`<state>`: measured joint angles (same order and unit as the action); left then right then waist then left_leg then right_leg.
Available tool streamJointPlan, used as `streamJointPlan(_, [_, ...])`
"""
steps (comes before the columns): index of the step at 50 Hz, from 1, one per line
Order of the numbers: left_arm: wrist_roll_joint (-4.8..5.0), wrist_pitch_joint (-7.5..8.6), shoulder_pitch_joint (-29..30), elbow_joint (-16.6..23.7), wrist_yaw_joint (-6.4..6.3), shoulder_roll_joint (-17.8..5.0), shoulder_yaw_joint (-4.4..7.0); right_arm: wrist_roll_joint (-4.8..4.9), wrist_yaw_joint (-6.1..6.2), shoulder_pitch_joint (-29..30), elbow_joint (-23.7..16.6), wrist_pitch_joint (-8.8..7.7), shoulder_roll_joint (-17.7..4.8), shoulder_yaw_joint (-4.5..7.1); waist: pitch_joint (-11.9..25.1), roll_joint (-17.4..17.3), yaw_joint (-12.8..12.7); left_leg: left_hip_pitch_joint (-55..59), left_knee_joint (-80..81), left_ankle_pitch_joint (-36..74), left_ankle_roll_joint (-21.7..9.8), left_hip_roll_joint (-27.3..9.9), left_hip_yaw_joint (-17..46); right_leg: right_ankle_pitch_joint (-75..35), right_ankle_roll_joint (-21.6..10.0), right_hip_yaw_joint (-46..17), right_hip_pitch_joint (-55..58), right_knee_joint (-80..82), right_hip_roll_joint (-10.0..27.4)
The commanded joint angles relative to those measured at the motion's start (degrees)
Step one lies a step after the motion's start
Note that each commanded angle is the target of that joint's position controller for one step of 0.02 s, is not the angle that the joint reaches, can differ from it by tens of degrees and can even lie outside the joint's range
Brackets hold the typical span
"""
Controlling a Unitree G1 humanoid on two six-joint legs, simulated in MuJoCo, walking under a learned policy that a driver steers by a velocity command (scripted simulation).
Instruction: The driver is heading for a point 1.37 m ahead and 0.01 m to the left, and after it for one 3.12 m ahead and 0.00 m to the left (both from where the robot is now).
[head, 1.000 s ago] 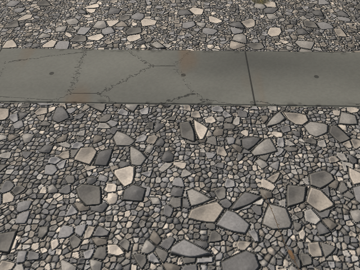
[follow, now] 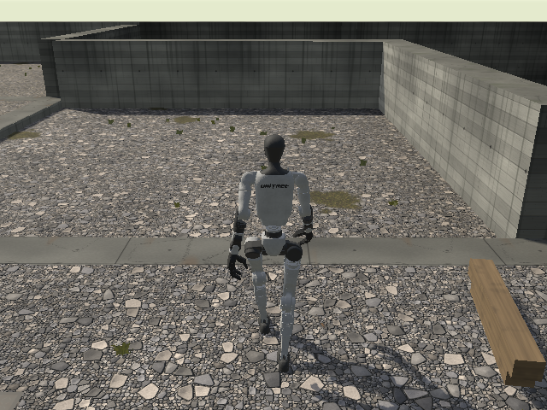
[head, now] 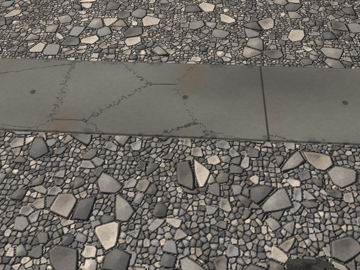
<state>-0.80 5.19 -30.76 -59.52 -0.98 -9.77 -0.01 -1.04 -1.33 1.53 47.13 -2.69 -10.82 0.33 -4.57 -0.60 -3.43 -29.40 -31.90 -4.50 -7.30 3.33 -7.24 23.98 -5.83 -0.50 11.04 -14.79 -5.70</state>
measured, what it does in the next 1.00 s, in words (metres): walks ahead: left foot, then right foot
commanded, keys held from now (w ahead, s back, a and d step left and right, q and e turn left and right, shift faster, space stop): w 0.04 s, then no key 0.88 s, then w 0.08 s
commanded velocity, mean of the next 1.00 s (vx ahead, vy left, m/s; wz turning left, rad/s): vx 0.14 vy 0.00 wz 0.00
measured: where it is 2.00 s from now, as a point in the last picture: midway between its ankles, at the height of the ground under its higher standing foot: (209, 215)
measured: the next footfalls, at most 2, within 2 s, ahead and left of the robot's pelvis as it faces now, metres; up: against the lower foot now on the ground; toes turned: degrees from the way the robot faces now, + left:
left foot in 0.02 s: +0.18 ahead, +0.05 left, +0.00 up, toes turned +3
right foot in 0.50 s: +0.28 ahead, -0.11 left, +0.00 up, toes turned -2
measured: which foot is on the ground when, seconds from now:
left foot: up 0.00-0.00, down 0.02-1.00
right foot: down 0.00-0.02, up 0.04-0.48, down 0.50-1.00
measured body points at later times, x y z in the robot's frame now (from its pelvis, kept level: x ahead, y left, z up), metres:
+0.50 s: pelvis +0.18 -0.01 +0.01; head +0.20 -0.02 +0.46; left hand +0.28 +0.21 -0.13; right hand +0.15 -0.23 -0.14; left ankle +0.14 +0.05 -0.72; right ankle +0.25 -0.11 -0.72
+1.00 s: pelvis +0.21 -0.04 +0.02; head +0.21 -0.04 +0.47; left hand +0.19 +0.17 -0.14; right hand +0.18 -0.25 -0.15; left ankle +0.14 +0.05 -0.72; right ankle +0.24 -0.11 -0.72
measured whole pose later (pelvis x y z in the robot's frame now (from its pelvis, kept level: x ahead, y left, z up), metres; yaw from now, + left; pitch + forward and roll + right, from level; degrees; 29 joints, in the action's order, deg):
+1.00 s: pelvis +0.21 -0.04 +0.02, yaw +1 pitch -2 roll +0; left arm -0.4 0.4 -17.8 -65.3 -2.2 -7.4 0.0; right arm -0.9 2.6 -19.7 66.5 -0.3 -7.6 -1.0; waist -1.6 -0.8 -0.2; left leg -3.2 -25.1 -20.4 -2.7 1.0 -2.4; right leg 11.3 -5.0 4.2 -12.5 -25.2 -3.6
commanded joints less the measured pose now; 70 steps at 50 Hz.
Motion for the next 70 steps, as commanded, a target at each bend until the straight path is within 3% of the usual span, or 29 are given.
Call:
streamJointPlan(1, [0.05,0.34,4.11,3.63,-0.12,-10.06,1.83,-0.96,2.04,-27.35,5.77,-0.81,-11.3,4.11,13.18,3.01,15.22,34.41,4.54,-5.69,-5.08,-5.62,8.75,-57.93,-0.26,-1.09,-16.87,-35.87,13.14])
streamJointPlan(2, [0.24,0.27,0.22,4.65,0.33,-4.14,0.82,-2.07,2.06,-30.2,5.97,-0.83,-15.25,4.97,17.74,-7.64,11.69,45.24,5.39,-9.2,-10.38,-21.24,30.87,-9.63,0.49,2.65,-32.35,-57.16,4.45])
streamJointPlan(3, [0.62,-0.16,-3.53,3.73,0.48,-6.43,1.74,-0.41,1.32,-26.55,6.0,-0.5,-13.85,4.88,17.54,-8.02,8.68,44.91,14.41,-10.41,-16.64,-26.33,49.2,4.83,0.39,-2.32,-43.79,-67.81,-0.27])
streamJointPlan(4, [-0.15,-0.23,1.7,4.96,0.29,-8.74,2.19,1.03,1.06,-19.4,4.71,-0.63,-10.46,4.18,7.81,-2.07,6.2,35.23,17.38,-8.29,-14.8,-24.56,40.13,-1.45,-0.02,-3.78,-46.16,-65.29,4.27])
streamJointPlan(6, [-0.73,-0.57,5.63,5.28,0.47,-7.18,2.29,0.72,0.67,-15.54,4.99,-1.91,-5.17,2.73,1.26,3.15,3.11,22.3,19.14,12.67,-11.62,-20.1,27.29,-4.68,0.9,-2.95,-40.87,-60.09,6.98])
streamJointPlan(8, [-1.41,-2.12,3.87,4.57,0.86,-4.59,1.96,0.57,1.05,-17.77,7.27,-2.95,-3.11,1.73,2.17,1.78,0.85,16.87,19.27,28.0,-8.89,-17.08,18.13,-4.5,2.42,-2.32,-34.5,-54.83,7.93])
streamJointPlan(10, [-1.12,-3.01,4.47,4.69,1.07,-3.52,1.94,0.36,1.0,-20.02,8.99,-3.73,-4.53,1.57,3.13,-0.24,0.06,15.95,18.58,39.41,-7.99,-15.32,13.14,-6.19,3.35,-0.82,-33.26,-50.74,7.21])
streamJointPlan(15, [-0.3,-3.97,13.18,6.08,0.75,-3.3,1.38,0.21,1.45,-22.37,10.76,-2.59,-5.71,0.69,4.08,-3.88,1.42,17.8,16.83,42.85,-3.1,-11.06,6.41,-14.69,4.31,2.75,-33.9,-35.04,7.1])
streamJointPlan(21, [0.08,-4.29,18.52,5.58,-0.63,-3.86,0.91,-0.42,2.44,-26.34,13.11,-1.09,-5.03,-0.07,3.79,-4.98,4.33,22.33,13.06,34.06,-3.73,-13.62,9.2,-12.91,3.83,3.05,-30.84,-24.33,6.39])
streamJointPlan(24, [-0.06,-3.38,15.62,3.57,-1.28,-3.04,0.55,0.12,3.06,-24.86,13.46,-0.7,-4.32,-0.4,2.39,-2.7,2.4,20.6,8.59,23.36,-2.03,-13.51,11.46,-18.59,2.44,1.83,-22.44,-8.79,6.91])
streamJointPlan(25, [-0.33,-2.79,12.71,2.4,-1.61,-5.57,1.05,-0.01,3.17,-26.51,13.47,-0.89,-3.74,-0.56,4.39,0.15,2.6,18.09,6.65,15.08,0.1,-11.91,11.44,-29.73,2.04,-2.74,-15.59,-7.13,11.39])
streamJointPlan(26, [-0.54,-2.43,10.31,1.82,-1.68,-8.66,1.5,0.09,3.19,-31.61,13.83,-0.94,-2.2,-0.69,6.85,5.14,5.21,14.04,4.73,-2.83,1.6,-8.82,9.68,-47.82,-0.52,-8.62,-9.06,-10.52,18.7])
streamJointPlan(27, [0.44,-2.89,12.26,1.38,-1.51,-6.89,1.05,1.14,3.42,-34.6,15.97,0.01,0.89,-1.29,7.48,9.0,5.49,14.9,5.24,-15.77,2.72,-4.96,7.12,-48.31,-6.07,-11.11,-12.32,-10.18,21.49])
streamJointPlan(28, [0.19,-3.07,13.79,1.69,-1.14,-4.12,0.4,0.72,3.79,-32.16,16.2,0.82,-1.45,-0.81,5.38,7.58,4.93,17.47,6.55,-16.4,3.35,-4.69,7.16,-41.21,-5.93,-12.34,-16.99,-7.91,20.72])
streamJointPlan(30, [-0.04,-3.43,17.19,1.89,-0.94,-3.65,0.29,0.26,3.55,-28.4,16.01,1.55,-2.4,-0.45,2.04,5.74,5.28,20.38,10.21,-10.48,3.46,-5.21,8.86,-29.98,-2.18,-8.65,-22.15,-6.4,15.33])
streamJointPlan(32, [0.57,-3.49,15.46,0.5,-1.41,-3.58,0.4,0.2,3.35,-27.17,16.39,1.77,-1.75,-0.6,1.1,3.27,4.72,21.37,11.37,-5.34,3.26,-6.82,9.86,-27.37,-0.15,-5.66,-22.31,-6.66,12.35])
streamJointPlan(36, [0.7,-3.38,13.66,-1.37,-1.46,-3.13,0.47,0.43,3.91,-26.42,17.58,1.58,-1.09,-0.88,2.41,0.83,4.16,21.88,12.21,-3.37,3.57,-7.67,10.0,-30.1,0.16,-5.28,-18.98,-7.09,12.02])
streamJointPlan(46, [0.44,-4.1,11.19,-4.82,-1.63,-2.04,0.16,0.47,4.32,-25.71,19.56,2.34,-0.13,-1.17,-0.04,0.35,3.68,21.23,13.36,-6.49,3.74,-8.13,10.13,-23.43,0.88,-5.54,-19.92,-4.54,11.31])
streamJointPlan(49, [0.42,-4.83,9.28,-5.47,-1.35,-4.25,1.32,-0.04,3.98,-27.27,19.7,2.34,-0.64,-0.71,-1.09,1.74,3.49,18.21,10.07,-23.25,1.89,-5.23,8.25,3.4,-1.09,-6.79,-22.19,-3.5,9.68])
streamJointPlan(52, [0.27,-5.1,5.1,-5.73,-0.62,-5.26,2.41,-0.82,3.15,-25.95,17.71,1.75,0.6,-0.78,-6.2,4.48,1.8,8.64,2.7,-29.97,0.36,-3.18,6.62,21.83,-5.67,-17.19,-23.98,1.83,15.43])
streamJointPlan(55, [-0.09,-4.86,3.63,-5.67,-0.31,-6.44,3.44,-1.03,2.26,-25.45,16.38,0.52,0.64,-0.41,-3.19,5.64,2.03,10.37,-4.88,-23.12,0.18,-2.74,4.51,22.98,-9.3,-26.43,-24.68,7.81,21.49])
streamJointPlan(57, [0.43,-4.56,9.04,-3.73,-0.16,-6.92,3.74,-0.72,1.72,-28.47,16.75,-0.1,1.21,-0.17,-2.07,4.29,5.39,18.28,-2.28,-21.53,-0.53,-3.27,5.1,19.49,-7.68,-22.61,-31.45,7.87,20.05])
streamJointPlan(59, [1.18,-4.41,16.21,-1.19,0.1,-6.14,3.83,-0.34,1.92,-35.64,19.21,-0.39,2.25,-0.02,-3.23,2.48,9.64,31.1,8.46,-18.75,-1.27,-2.17,5.05,16.26,-3.81,-13.21,-42.18,2.21,13.92])
streamJointPlan(60, [1.22,-3.92,19.5,0.63,0.31,-4.26,3.44,-0.66,2.5,-40.05,20.3,-0.62,0.29,0.52,-3.12,-2.86,11.24,37.75,15.02,-22.99,-2.25,-7.32,12.82,12.17,-1.6,-6.91,-49.51,-7.48,9.38])
streamJointPlan(61, [1.46,-3.25,22.17,2.92,0.77,-0.91,2.53,-0.28,3.1,-43.9,20.62,-0.94,-4.59,1.85,-2.78,-13.4,12.35,39.89,26.54,-38.38,-5.56,-19.59,32.47,5.2,1.22,3.06,-56.24,-23.93,1.89])
streamJointPlan(62, [-0.92,-2.91,22.88,3.55,1.0,-3.61,2.88,-0.37,3.46,-40.35,20.08,-0.52,-5.94,2.61,-8.06,-10.25,10.09,33.93,28.71,-39.83,-7.3,-24.57,36.73,0.94,1.41,3.4,-58.17,-31.61,4.79])
streamJointPlan(63, [-1.51,-2.52,22.05,3.39,1.54,-4.02,3.08,-0.26,3.52,-37.21,18.9,-0.63,-4.66,2.41,-8.41,-5.73,7.7,31.04,29.08,-37.78,-7.3,-23.56,35.02,-2.05,1.58,1.6,-57.67,-34.84,6.44])
streamJointPlan(66, [-1.24,-2.08,19.85,2.36,2.78,-3.83,3.45,0.1,3.4,-33.9,17.34,-2.05,-3.08,2.07,-6.07,-2.17,4.26,31.01,28.93,-20.64,-4.62,-18.3,23.85,-8.92,3.25,1.92,-54.93,-37.86,7.93])
streamJointPlan(70, [-0.88,-2.57,26.85,5.65,3.01,-2.43,3.1,-0.19,3.03,-36.42,17.84,-3.05,-2.09,1.52,-5.71,-3.86,5.15,29.61,27.12,-4.64,-4.04,-15.29,16.0,-14.94,4.32,4.33,-54.11,-34.33,8.04])
Over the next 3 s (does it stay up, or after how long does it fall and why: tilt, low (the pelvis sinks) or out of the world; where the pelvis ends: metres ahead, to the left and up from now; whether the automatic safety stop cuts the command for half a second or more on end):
stays up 1.14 -0.07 0.03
